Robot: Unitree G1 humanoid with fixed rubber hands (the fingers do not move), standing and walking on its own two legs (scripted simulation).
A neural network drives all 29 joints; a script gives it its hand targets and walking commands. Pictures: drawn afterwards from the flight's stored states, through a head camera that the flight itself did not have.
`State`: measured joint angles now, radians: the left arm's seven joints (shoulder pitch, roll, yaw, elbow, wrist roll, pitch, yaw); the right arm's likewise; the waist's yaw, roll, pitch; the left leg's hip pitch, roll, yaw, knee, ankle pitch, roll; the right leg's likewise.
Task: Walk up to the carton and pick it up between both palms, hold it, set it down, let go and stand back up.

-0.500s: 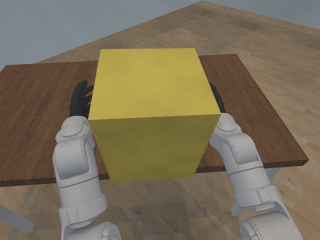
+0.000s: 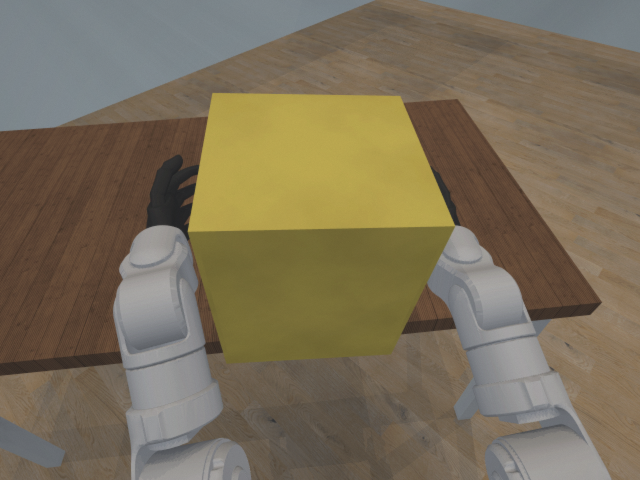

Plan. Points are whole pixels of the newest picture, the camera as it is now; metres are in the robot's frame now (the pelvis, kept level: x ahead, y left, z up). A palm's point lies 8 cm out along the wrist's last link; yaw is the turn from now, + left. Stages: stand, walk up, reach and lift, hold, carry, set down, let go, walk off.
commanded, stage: hold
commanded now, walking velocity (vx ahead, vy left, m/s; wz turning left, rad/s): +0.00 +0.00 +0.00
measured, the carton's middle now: (309, 235) +0.36 +0.00 +0.14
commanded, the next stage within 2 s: none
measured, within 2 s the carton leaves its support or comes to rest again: neither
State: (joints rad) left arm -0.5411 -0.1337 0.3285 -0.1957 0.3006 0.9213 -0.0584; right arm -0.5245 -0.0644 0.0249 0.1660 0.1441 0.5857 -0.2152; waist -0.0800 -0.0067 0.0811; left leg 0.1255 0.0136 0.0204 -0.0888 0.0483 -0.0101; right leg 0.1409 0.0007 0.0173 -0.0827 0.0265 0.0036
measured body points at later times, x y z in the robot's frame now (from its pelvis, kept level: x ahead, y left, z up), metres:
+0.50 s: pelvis +0.02 +0.01 +0.00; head +0.02 +0.01 +0.45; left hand +0.37 +0.18 +0.17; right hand +0.38 -0.13 +0.14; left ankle +0.01 +0.12 -0.76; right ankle +0.00 -0.12 -0.76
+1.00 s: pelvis +0.00 +0.00 +0.00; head +0.00 +0.00 +0.45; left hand +0.36 +0.16 +0.17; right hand +0.37 -0.15 +0.14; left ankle +0.01 +0.12 -0.76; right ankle +0.00 -0.12 -0.76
